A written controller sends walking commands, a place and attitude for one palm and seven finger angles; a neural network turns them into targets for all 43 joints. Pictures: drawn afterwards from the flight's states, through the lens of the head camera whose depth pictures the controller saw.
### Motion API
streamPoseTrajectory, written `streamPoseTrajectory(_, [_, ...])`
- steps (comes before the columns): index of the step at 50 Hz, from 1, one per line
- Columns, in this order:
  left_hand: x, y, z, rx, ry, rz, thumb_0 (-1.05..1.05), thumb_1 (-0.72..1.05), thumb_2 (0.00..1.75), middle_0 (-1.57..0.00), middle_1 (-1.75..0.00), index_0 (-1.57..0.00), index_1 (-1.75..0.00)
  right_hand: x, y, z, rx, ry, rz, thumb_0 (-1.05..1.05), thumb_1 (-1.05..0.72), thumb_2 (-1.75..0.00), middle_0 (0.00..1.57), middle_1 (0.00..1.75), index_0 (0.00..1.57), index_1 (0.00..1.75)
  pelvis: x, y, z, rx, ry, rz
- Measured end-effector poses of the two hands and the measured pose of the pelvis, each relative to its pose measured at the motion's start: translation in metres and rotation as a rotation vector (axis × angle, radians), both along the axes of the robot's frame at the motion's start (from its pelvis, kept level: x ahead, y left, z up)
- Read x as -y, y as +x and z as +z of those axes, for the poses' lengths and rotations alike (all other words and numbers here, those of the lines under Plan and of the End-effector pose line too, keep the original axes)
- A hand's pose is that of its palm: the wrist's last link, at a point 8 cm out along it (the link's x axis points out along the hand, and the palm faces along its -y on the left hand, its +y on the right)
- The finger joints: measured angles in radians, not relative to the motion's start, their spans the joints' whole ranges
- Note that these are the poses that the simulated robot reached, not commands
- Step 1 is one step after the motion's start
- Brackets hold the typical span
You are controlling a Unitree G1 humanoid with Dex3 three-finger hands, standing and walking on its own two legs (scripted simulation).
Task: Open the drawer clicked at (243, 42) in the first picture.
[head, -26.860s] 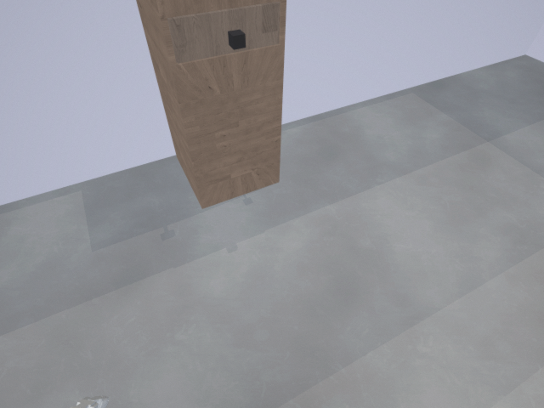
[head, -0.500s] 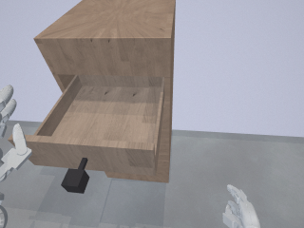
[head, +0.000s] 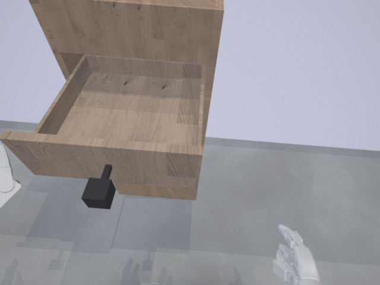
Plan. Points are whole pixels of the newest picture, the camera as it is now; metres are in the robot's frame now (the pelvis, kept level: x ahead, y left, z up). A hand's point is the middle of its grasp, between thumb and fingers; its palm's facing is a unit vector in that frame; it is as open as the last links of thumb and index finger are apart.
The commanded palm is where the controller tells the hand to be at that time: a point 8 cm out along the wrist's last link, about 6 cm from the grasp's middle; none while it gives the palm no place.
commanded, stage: step back with the hand held close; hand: left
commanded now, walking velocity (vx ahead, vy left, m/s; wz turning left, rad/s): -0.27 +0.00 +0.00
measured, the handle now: (103, 183) +0.29 +0.20 +0.04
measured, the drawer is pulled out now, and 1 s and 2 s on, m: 0.29 0.29 0.29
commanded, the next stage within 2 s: stop stepping back and stand still in 0.64 s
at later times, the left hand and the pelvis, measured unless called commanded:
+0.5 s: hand out of the picture +0.14 +0.21 +0.23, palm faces +0.36 -0.80 -0.48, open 7.4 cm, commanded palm +0.06 +0.27 +0.23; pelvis -0.08 -0.01 +0.00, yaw -2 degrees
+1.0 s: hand out of the picture -0.02 +0.17 +0.23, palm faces +0.36 -0.76 -0.54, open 7.4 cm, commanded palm -0.09 +0.24 +0.23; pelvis -0.21 -0.05 +0.00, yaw +0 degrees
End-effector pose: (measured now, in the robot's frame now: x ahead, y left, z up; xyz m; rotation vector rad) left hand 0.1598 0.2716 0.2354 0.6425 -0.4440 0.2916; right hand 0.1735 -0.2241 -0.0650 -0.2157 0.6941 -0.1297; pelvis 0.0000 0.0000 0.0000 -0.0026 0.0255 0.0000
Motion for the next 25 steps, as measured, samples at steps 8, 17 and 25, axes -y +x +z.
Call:
streamPoseTrajectory(8, [0.002, -0.022, 0.001, 0.089, -0.047, -0.005, 0.01, 0.88, 0.90, -0.21, -0.31, -0.22, -0.30, -0.004, -0.022, -0.006, -0.002, -0.002, 0.028, 0.01, -0.90, -0.89, 0.20, 0.30, 0.20, 0.30, -0.001, -0.021, -0.005, 0.009, -0.019, 0.009])
streamPoseTrajectory(17, [-0.014, -0.037, 0.005, 0.111, -0.012, -0.012, 0.01, 0.88, 0.90, -0.21, -0.31, -0.22, -0.30, -0.003, -0.062, -0.001, -0.027, -0.044, -0.021, 0.01, -0.91, -0.89, 0.20, 0.30, 0.20, 0.30, -0.010, -0.041, -0.002, 0.012, -0.040, 0.004])
streamPoseTrajectory(25, [0.015, -0.058, 0.006, 0.077, -0.004, -0.094, 0.02, 0.89, 0.90, -0.21, -0.31, -0.21, -0.30, -0.002, -0.086, -0.005, -0.011, 0.012, 0.035, 0.01, -0.90, -0.89, 0.20, 0.30, 0.20, 0.30, 0.006, -0.077, -0.001, -0.022, -0.035, -0.039])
